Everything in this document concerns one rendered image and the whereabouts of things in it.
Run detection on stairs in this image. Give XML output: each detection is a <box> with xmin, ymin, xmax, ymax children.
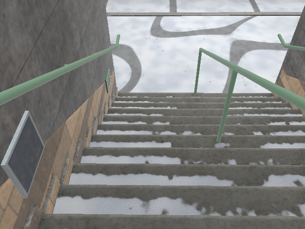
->
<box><xmin>38</xmin><ymin>93</ymin><xmax>305</xmax><ymax>229</ymax></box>

